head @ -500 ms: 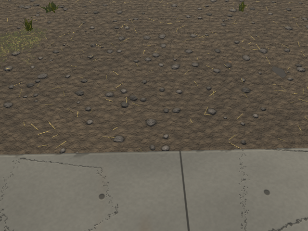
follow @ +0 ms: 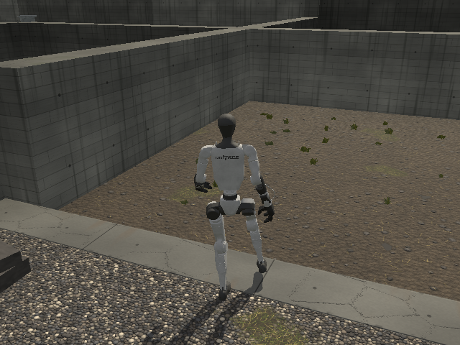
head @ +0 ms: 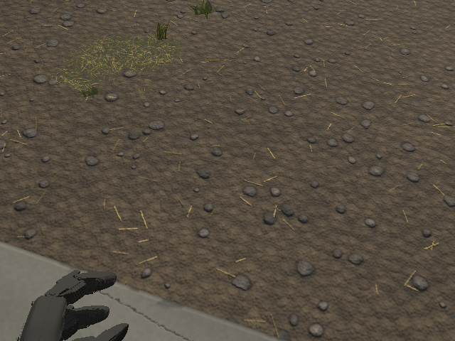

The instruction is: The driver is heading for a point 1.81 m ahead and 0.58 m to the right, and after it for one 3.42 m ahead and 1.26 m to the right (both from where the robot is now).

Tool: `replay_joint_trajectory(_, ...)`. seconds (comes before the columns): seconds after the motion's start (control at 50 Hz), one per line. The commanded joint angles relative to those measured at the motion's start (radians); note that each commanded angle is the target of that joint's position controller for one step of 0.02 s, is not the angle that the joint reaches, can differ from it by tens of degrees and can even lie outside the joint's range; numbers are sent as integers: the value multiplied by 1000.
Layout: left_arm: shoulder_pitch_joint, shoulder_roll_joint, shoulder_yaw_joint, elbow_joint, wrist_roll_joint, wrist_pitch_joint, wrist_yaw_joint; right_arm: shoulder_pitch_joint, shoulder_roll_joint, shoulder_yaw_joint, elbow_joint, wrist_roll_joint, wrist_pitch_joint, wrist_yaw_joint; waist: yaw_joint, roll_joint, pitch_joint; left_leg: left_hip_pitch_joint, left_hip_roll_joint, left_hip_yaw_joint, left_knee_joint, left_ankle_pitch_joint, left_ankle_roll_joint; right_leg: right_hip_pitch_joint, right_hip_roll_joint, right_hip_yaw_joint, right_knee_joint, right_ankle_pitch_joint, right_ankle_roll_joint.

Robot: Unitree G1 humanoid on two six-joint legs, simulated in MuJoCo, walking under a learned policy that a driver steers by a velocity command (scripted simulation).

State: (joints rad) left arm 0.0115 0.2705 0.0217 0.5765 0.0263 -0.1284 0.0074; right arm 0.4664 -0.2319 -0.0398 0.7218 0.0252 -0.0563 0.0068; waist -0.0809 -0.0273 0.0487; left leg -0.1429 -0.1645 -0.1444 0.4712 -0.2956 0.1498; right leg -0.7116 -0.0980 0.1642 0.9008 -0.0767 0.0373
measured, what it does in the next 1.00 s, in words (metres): walks ahead, turning right: right foot, then left foot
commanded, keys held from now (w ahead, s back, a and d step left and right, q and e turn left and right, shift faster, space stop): q+shift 0.10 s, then e+shift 0.90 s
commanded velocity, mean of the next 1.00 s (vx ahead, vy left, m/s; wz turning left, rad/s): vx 0.20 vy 0.00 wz -0.34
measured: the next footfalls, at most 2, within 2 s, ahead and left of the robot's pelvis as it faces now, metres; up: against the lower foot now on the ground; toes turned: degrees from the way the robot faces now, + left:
right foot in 0.14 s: +0.38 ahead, -0.14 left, +0.00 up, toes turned +15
left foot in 0.56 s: +0.37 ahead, +0.06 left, +0.00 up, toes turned -10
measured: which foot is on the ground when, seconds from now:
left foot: down 0.00-0.16, up 0.18-0.54, down 0.56-1.00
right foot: up 0.00-0.12, down 0.14-0.58, up 0.60-1.00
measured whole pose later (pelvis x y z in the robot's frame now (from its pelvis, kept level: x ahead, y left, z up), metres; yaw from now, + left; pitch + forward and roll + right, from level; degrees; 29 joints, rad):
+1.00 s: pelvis +0.27 -0.05 +0.00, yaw -25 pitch +2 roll +1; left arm 0.15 0.31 0.07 0.56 -0.03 0.10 -0.02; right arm 0.12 -0.30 -0.07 0.70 -0.01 0.02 -0.01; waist -0.02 -0.02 0.07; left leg -0.25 0.10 0.25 0.45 -0.21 -0.01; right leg -0.42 -0.09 -0.03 0.78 -0.34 0.06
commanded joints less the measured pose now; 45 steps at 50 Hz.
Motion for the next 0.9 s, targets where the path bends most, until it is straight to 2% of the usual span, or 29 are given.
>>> replay_joint_trajectory(0.02,-110,26,16,-94,8,-10,-10,-81,-182,-57,-61,10,5,-29,8,74,19,-313,93,-159,-128,310,61,304,149,-165,-285,249,20)
replay_joint_trajectory(0.04,-133,47,30,-116,0,-15,-16,-53,-192,-63,-47,15,15,-34,-7,88,-5,-291,90,-196,-100,312,38,351,184,-158,-348,294,15)
replay_joint_trajectory(0.08,-119,90,60,-135,-25,-14,-16,-43,-192,-70,-28,17,34,-48,5,150,-42,-195,93,-268,-18,296,8,404,214,-123,-418,270,18)
replay_joint_trajectory(0.12,16,130,85,-105,-31,-16,-9,-111,-180,-71,-49,8,47,-59,99,190,-112,-99,111,-269,148,467,-34,493,187,-107,-427,264,-6)
replay_joint_trajectory(0.14,180,149,91,-59,-17,-20,-10,-159,-163,-63,-69,3,43,-57,186,186,-190,-73,96,-211,326,546,-78,636,144,-122,-446,368,-31)
replay_joint_trajectory(0.16,328,198,86,-26,-1,-18,-16,-128,-74,-32,-100,-24,40,-54,197,31,-355,-140,65,-138,648,141,-129,873,-75,56,-341,643,-81)
replay_joint_trajectory(0.18,312,202,75,-12,25,-18,-35,225,-18,-16,-50,-3,39,-34,29,-432,-524,-367,-73,-131,1043,-467,-184,1115,-341,555,-373,782,-353)
replay_joint_trajectory(0.2,308,150,73,7,-10,-4,-53,295,-107,-19,25,16,51,-19,52,-327,-553,-458,35,-159,1139,-363,-192,1071,-352,717,-463,267,-401)
replay_joint_trajectory(0.22,241,73,53,-15,-17,15,-50,75,-145,-24,-6,15,64,-14,105,-180,-385,-491,76,-73,1136,-297,-206,933,-244,550,-513,113,-360)
replay_joint_trajectory(0.24,155,51,33,-19,-20,33,-51,-97,-169,-26,-65,-14,66,-19,92,-23,-250,-485,109,-6,1037,-225,-203,739,-162,430,-553,65,-305)
replay_joint_trajectory(0.26,114,79,35,-28,-26,38,-51,-185,-178,-31,-108,-39,67,-26,75,-1,-162,-485,133,23,957,-183,-200,615,-116,386,-562,109,-286)
replay_joint_trajectory(0.3,129,115,51,-12,-24,47,-45,-217,-141,-21,-132,-53,57,-30,57,-18,-114,-422,152,48,755,-155,-187,517,-31,291,-568,298,-251)
replay_joint_trajectory(0.34,164,138,64,10,-23,53,-40,-241,-104,-6,-141,-52,45,-48,58,-45,-161,-377,141,65,564,-212,-192,535,-24,254,-548,533,-263)
replay_joint_trajectory(0.36,179,153,71,17,-23,63,-34,-254,-94,0,-144,-50,44,-55,59,-61,-196,-348,129,63,494,-215,-197,540,-31,260,-539,565,-278)
replay_joint_trajectory(0.4,183,186,86,13,-35,94,-19,-267,-105,1,-141,-39,51,-55,54,-79,-240,-283,105,51,406,-126,-193,504,-28,290,-556,377,-285)
replay_joint_trajectory(0.46,168,198,99,-9,-56,138,0,-349,-124,-3,-157,-31,68,-43,69,-93,-175,-234,79,43,288,-15,-180,391,4,342,-625,-65,-253)
replay_joint_trajectory(0.5,185,190,103,-12,-55,161,12,-382,-120,-4,-169,-29,61,-30,84,-117,-141,-197,71,37,183,19,-170,369,23,374,-633,-205,-230)
replay_joint_trajectory(0.54,179,186,104,-17,-51,182,33,-366,-123,-13,-164,-26,41,-18,63,-134,-148,-88,84,35,19,115,-150,362,52,390,-600,-249,-190)
replay_joint_trajectory(0.56,182,164,97,-23,-53,187,37,-326,-140,-22,-151,-32,35,-18,49,-121,-167,14,136,30,-62,153,-125,317,82,368,-546,-288,-156)
replay_joint_trajectory(0.58,209,108,80,-30,-51,191,35,-282,-187,-33,-150,-52,36,-23,49,3,-218,156,335,-123,-117,129,-42,202,142,286,-352,-483,-111)
replay_joint_trajectory(0.6,219,90,80,-54,-62,183,32,-302,-237,-43,-150,-90,47,-19,75,268,-171,120,522,-356,-212,131,77,31,280,44,-77,-554,-70)
replay_joint_trajectory(0.62,242,176,103,-48,-44,169,24,-345,-214,-43,-164,-104,38,-19,104,252,-130,28,577,-397,-231,148,119,2,189,21,113,-487,-29)
replay_joint_trajectory(0.64,271,220,118,-19,-44,172,20,-414,-158,-29,-182,-87,35,-27,132,182,-103,-15,515,-276,-213,175,91,24,154,-11,204,-411,-4)
replay_joint_trajectory(0.66,315,216,122,17,-41,186,24,-457,-126,-21,-191,-70,34,-30,146,137,-92,-42,443,-168,-197,215,58,52,147,-30,279,-355,18)
replay_joint_trajectory(0.68,341,201,121,31,-36,197,28,-478,-121,-18,-191,-56,35,-33,153,126,-89,-50,415,-101,-189,269,48,53,134,-56,367,-316,35)
replay_joint_trajectory(0.7,341,182,114,26,-36,203,28,-476,-123,-16,-184,-51,37,-37,147,125,-79,-71,401,-37,-188,347,57,59,115,-81,423,-289,52)
replay_joint_trajectory(0.74,274,160,99,-9,-50,204,25,-445,-128,-18,-167,-56,42,-43,113,123,-71,-38,389,32,-190,370,65,31,80,-109,369,-239,72)
replay_joint_trajectory(0.8,183,128,78,-62,-54,204,9,-365,-167,-36,-129,-59,62,-49,56,141,-95,83,427,61,-185,378,93,8,31,-122,224,-229,92)
replay_joint_trajectory(0.9,152,121,67,-92,-49,207,-15,-369,-237,-70,-98,-52,70,-28,49,163,-121,75,478,158,-175,428,94,153,5,-186,17,-262,64)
